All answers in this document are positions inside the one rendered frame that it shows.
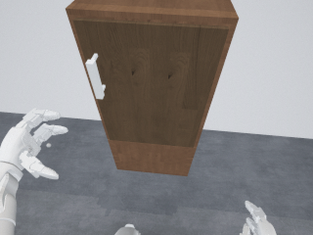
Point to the right robot hand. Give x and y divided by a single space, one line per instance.
260 225

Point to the left robot hand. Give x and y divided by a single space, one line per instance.
14 146

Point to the cupboard door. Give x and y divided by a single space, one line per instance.
158 76

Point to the handle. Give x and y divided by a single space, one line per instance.
96 82

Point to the left robot forearm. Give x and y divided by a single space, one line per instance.
10 175

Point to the left robot shin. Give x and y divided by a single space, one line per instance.
129 225

